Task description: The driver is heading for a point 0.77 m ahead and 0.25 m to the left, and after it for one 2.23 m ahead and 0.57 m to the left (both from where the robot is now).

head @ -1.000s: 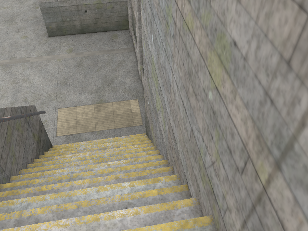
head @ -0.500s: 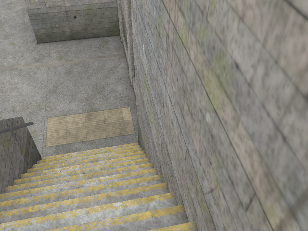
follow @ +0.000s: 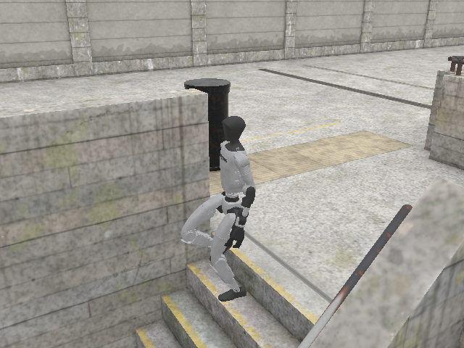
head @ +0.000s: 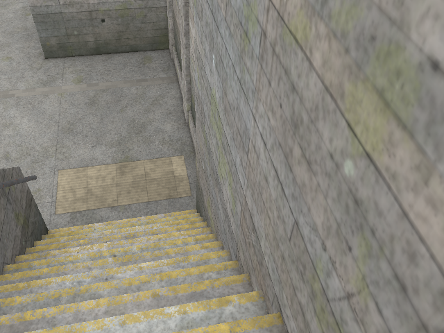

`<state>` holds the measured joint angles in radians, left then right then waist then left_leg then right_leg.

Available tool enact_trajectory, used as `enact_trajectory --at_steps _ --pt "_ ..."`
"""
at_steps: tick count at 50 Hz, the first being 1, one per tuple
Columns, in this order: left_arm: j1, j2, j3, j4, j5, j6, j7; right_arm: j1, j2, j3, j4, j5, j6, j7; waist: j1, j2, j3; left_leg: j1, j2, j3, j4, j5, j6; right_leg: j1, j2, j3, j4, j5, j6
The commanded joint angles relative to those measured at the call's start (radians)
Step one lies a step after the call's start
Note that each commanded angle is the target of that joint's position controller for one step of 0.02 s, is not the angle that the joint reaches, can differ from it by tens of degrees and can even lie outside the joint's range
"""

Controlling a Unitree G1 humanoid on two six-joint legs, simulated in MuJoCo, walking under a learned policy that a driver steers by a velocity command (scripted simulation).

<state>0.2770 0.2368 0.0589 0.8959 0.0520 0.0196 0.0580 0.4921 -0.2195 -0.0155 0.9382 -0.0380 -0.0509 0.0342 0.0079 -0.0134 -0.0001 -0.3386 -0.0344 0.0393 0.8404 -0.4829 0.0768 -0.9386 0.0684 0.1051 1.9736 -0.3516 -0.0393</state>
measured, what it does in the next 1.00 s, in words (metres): goes down, turning left: right foot 0.21 m lower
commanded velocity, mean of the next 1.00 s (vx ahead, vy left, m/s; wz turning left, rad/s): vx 0.34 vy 0.00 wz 0.20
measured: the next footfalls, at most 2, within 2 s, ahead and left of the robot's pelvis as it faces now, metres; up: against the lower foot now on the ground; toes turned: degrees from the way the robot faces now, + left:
right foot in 0.44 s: +0.29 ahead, -0.17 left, -0.21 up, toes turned +2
left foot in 1.04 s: +0.45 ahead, +0.20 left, -0.43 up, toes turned +26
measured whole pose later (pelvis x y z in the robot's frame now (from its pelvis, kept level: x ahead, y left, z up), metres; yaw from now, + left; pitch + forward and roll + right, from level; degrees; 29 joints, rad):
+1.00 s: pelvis +0.35 +0.02 -0.30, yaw +16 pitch +3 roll -5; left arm 0.59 0.07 -0.04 1.04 0.12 -0.08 0.00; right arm 0.28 -0.25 0.04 1.00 -0.09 -0.01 0.04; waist 0.11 0.06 -0.03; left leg -0.52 0.16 0.02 0.45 0.48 0.04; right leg -0.32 -0.16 -0.20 1.21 -0.89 0.11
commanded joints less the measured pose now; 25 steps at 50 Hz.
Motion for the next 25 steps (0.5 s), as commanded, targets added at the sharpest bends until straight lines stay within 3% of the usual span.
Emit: enact_trajectory --at_steps 1,2,3,4,5,6,7,8,9,10,11,12,13,14,15,16,17,18,19,20,21,22,23,24,25 --pt "-0.043 0.003 -0.003 -0.059 -0.013 0.04 0.023 0.034 -0.064 0.014 -0.038 0.038 -0.048 -0.043 0.049 -0.023 0.089 -0.054 0.304 -0.377 -0.242 0.828 0.117 -0.08 -0.005 0.067 -0.444 0.184 0.084" --pt "-0.029 -0.041 -0.025 -0.041 -0.019 0.053 0.016 -0.033 -0.053 0.027 -0.042 0.035 -0.047 -0.054 0.081 0.022 0.069 -0.093 0.259 -0.336 -0.266 0.819 0.094 0.058 -0.028 0.012 -0.624 0.282 0.09" --pt "0.179 -0.041 -0.067 -0.034 0.069 -0.022 -0.135 -0.221 -0.249 -0.039 -0.119 -0.086 -0.066 -0.015 0.13 0.147 0.156 -0.302 0.169 -0.265 -0.23 0.583 0.097 -0.082 -0.089 0.001 -0.451 0.615 0.061" --pt "0.07 -0.026 -0.012 0.032 0.009 0.029 -0.04 -0.06 -0.111 0.0 -0.029 0.018 -0.053 -0.038 0.104 0.085 -0.086 -0.091 0.271 -0.343 -0.225 0.767 0.105 0.249 -0.062 -0.028 -0.638 0.481 0.07" --pt "0.075 0.011 -0.011 0.024 -0.006 0.05 -0.001 0.02 -0.099 0.008 -0.008 0.048 -0.034 -0.04 0.08 0.094 -0.063 -0.077 0.222 -0.303 -0.201 0.891 0.066 0.274 -0.067 -0.085 -0.694 0.453 0.056" --pt "-0.057 0.042 0.004 0.002 -0.008 0.044 0.01 0.112 -0.093 0.009 0.023 0.052 -0.043 -0.055 0.002 0.086 0.006 0.109 0.176 -0.31 -0.128 0.662 0.079 0.073 -0.057 -0.02 -0.809 0.585 0.047" --pt "-0.148 0.025 -0.002 -0.011 -0.018 0.042 0.01 0.159 -0.07 0.016 0.054 0.049 -0.042 -0.066 -0.045 0.138 0.067 0.213 0.171 -0.354 -0.092 0.55 0.09 -0.062 -0.06 0.031 -0.88 0.542 0.044" --pt "-0.105 -0.004 -0.058 -0.076 0.116 -0.026 -0.138 0.137 -0.133 -0.006 0.007 -0.065 -0.061 -0.071 -0.093 0.185 0.248 0.235 0.242 -0.428 -0.012 0.425 0.138 -0.455 -0.09 0.137 -0.847 0.711 0.021" --pt "-0.12 -0.029 -0.051 -0.059 0.126 -0.052 -0.177 0.228 -0.099 -0.008 0.056 -0.08 -0.066 -0.07 -0.132 0.119 0.169 0.392 0.26 -0.478 0.017 0.438 0.168 -0.561 -0.101 0.154 -0.96 0.718 0.013" --pt "-0.261 0.02 0.005 -0.057 -0.01 -0.043 -0.062 0.337 -0.07 -0.001 0.084 0.016 -0.028 -0.083 -0.159 0.052 -0.025 0.4 0.23 -0.473 -0.033 0.591 0.133 -0.215 -0.066 0.145 -1.05 0.495 0.029" --pt "-0.254 -0.009 -0.016 -0.076 -0.039 -0.049 -0.031 0.214 -0.061 0.009 0.044 0.023 -0.021 -0.09 -0.104 0.04 -0.015 0.253 0.229 -0.431 -0.005 0.524 0.14 -0.059 -0.074 0.115 -1.151 0.639 0.05" --pt "-0.228 -0.032 -0.022 -0.057 -0.056 -0.045 -0.03 0.108 -0.042 0.016 0.016 0.026 -0.022 -0.097 -0.068 0.009 0.012 -0.018 0.185 -0.345 -0.015 0.328 0.123 0.207 -0.05 0.057 -1.237 0.826 0.058" --pt "-0.076 -0.034 -0.082 -0.026 0.16 -0.04 -0.152 -0.067 -0.043 0.037 -0.046 -0.023 -0.02 -0.062 -0.003 0.145 0.239 -0.395 0.121 -0.229 0.025 -0.064 0.155 0.23 -0.132 -0.114 -1.216 0.985 0.03" --pt "-0.028 -0.023 -0.067 -0.027 0.147 -0.012 -0.183 -0.068 -0.069 0.037 -0.033 -0.054 -0.026 -0.024 -0.003 0.09 0.183 -0.558 0.127 -0.245 0.006 -0.258 0.145 0.455 -0.13 -0.112 -1.149 0.992 0.048" --pt "-0.074 -0.016 -0.073 -0.075 0.12 0.002 -0.184 -0.051 -0.109 0.028 -0.03 -0.064 -0.026 -0.017 -0.034 0.049 0.147 -0.557 0.13 -0.276 0.019 -0.366 0.148 0.495 -0.129 -0.132 -1.152 0.909 0.068" --pt "-0.261 -0.023 -0.023 -0.093 -0.103 -0.012 -0.11 0.064 -0.017 0.021 0.004 0.023 -0.018 -0.051 -0.149 0.006 0.129 -0.153 0.087 -0.287 -0.041 0.064 0.136 0.41 -0.1 -0.126 -1.574 0.805 0.074" --pt "-0.332 0.009 -0.023 -0.131 -0.132 -0.033 -0.082 0.113 -0.057 0.02 0.028 0.018 -0.008 -0.067 -0.224 0.054 0.133 -0.075 0.106 -0.345 -0.014 0.196 0.146 0.429 -0.123 -0.099 -1.67 0.778 0.078" --pt "-0.233 0.012 -0.02 -0.109 -0.143 -0.049 -0.057 0.12 -0.076 0.004 0.034 -0.021 0.006 -0.077 -0.206 0.096 0.153 0.024 0.117 -0.383 0.037 0.217 0.155 0.429 -0.187 -0.07 -1.8 0.876 0.066" --pt "-0.082 -0.019 -0.081 -0.126 0.161 -0.018 -0.159 -0.036 -0.275 0.003 0.021 -0.095 0.004 -0.009 -0.013 0.171 0.166 -0.335 0.286 -0.628 0.203 -0.031 0.198 0.6 -0.205 -0.077 -1.427 0.658 0.022" --pt "0.059 0.038 -0.034 -0.088 0.114 -0.015 -0.173 -0.126 -0.249 -0.019 -0.027 -0.029 0.005 0.003 0.034 -0.052 0.109 -0.183 0.179 -0.484 0.328 -0.184 0.166 0.633 -0.192 -0.089 -1.654 0.487 0.0" --pt "0.2 0.103 -0.01 -0.042 0.096 -0.023 -0.168 -0.124 -0.241 -0.013 -0.008 -0.019 0.003 0.032 0.072 -0.104 0.014 -0.193 0.069 -0.359 0.559 -0.196 0.088 0.857 -0.174 -0.154 -1.73 0.553 -0.005" --pt "0.302 0.15 0.019 -0.013 0.064 -0.043 -0.162 0.05 -0.194 -0.008 0.066 -0.032 0.003 0.086 0.06 -0.173 -0.089 -0.239 -0.045 -0.201 0.84 -0.124 0.001 1.073 -0.164 -0.178 -1.684 0.514 -0.064" --pt "0.351 0.154 0.011 -0.055 0.082 -0.063 -0.169 0.103 -0.146 -0.019 0.077 -0.002 -0.007 0.109 0.047 -0.212 -0.224 -0.559 -0.078 -0.169 1.256 -0.195 -0.024 1.3 -0.206 -0.084 -1.329 0.818 -0.141" --pt "0.339 0.253 0.029 -0.047 0.017 -0.076 -0.178 0.013 -0.101 -0.003 -0.087 -0.018 -0.014 0.102 0.025 -0.297 -0.229 -0.854 -0.127 -0.081 1.222 -0.191 -0.081 1.329 -0.37 0.481 -1.599 0.236 -0.315" --pt "0.217 0.184 0.014 -0.044 0.016 -0.089 -0.172 -0.072 -0.098 0.019 -0.096 0.001 -0.02 0.065 0.024 -0.093 -0.101 -0.968 -0.035 -0.086 1.211 -0.141 -0.092 1.248 -0.445 0.402 -1.622 0.093 -0.309"
Velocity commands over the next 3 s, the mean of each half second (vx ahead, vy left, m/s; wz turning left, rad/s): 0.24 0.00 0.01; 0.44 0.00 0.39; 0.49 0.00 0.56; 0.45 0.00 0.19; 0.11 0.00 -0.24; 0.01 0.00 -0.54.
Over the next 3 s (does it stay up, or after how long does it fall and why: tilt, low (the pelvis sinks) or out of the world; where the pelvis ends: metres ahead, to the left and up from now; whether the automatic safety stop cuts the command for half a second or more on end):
stays up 0.91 0.23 -0.91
